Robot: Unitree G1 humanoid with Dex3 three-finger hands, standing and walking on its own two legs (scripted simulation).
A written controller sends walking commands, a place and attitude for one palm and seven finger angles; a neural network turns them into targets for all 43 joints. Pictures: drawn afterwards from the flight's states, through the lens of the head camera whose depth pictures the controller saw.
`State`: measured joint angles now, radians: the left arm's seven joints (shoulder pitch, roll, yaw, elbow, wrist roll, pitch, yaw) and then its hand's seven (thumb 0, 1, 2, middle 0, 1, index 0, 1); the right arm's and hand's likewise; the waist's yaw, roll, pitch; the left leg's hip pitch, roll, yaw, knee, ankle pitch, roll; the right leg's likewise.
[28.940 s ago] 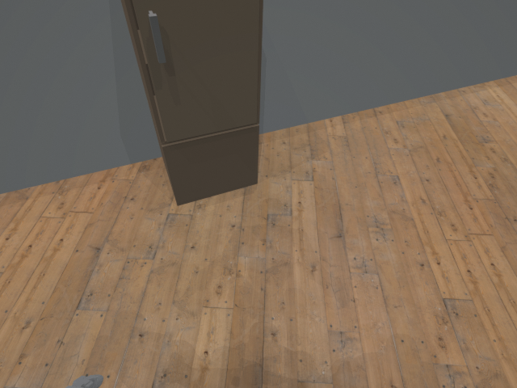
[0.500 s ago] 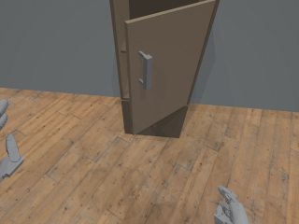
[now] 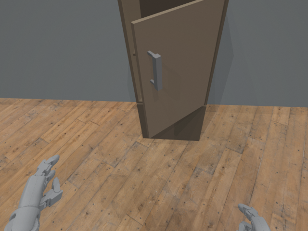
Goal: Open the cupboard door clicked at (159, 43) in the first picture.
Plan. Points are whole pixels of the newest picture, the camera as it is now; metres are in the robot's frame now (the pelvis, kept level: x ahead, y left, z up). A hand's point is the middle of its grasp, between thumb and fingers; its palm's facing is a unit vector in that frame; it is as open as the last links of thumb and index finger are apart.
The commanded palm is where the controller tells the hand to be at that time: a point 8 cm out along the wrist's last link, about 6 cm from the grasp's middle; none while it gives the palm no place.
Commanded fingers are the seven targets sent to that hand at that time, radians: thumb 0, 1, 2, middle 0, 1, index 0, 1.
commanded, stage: let the arm hang, fingers relaxed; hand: left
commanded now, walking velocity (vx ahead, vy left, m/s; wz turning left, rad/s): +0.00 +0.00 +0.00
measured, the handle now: (154, 70) +0.63 +0.03 +0.08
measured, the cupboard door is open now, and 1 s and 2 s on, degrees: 41 41 41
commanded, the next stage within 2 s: look to check the result in 0.98 s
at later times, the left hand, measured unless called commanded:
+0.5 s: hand out of the picture -0.02 +0.19 -0.16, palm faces +0.04 -0.96 -0.28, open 7.3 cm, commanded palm none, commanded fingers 0.00 0.90 0.90 -0.20 -0.30 -0.20 -0.30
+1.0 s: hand out of the picture +0.06 +0.16 -0.16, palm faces +0.04 -0.97 -0.24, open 7.4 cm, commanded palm none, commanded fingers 0.00 0.90 0.90 -0.20 -0.30 -0.20 -0.30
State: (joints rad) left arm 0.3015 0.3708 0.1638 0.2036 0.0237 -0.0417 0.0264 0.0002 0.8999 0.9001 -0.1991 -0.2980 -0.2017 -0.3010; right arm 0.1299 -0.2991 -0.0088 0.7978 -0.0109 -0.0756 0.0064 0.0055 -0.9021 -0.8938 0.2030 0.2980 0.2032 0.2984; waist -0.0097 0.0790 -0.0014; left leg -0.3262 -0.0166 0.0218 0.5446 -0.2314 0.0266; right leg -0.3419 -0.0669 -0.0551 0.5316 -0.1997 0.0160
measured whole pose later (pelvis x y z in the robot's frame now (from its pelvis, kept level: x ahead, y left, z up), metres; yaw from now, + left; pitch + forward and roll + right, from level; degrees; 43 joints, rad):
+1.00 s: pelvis +0.01 -0.03 +0.01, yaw +1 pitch -1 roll +0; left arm 0.15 0.18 0.03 1.13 0.01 0.00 0.01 0.00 0.91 0.90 -0.20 -0.30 -0.20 -0.30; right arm 0.20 -0.21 -0.01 1.12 -0.03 0.00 -0.02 0.00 -0.91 -0.89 0.20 0.30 0.20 0.30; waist -0.01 0.02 0.07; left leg -0.20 0.02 -0.02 0.40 -0.18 -0.03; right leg -0.22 -0.03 -0.10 0.42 -0.18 -0.02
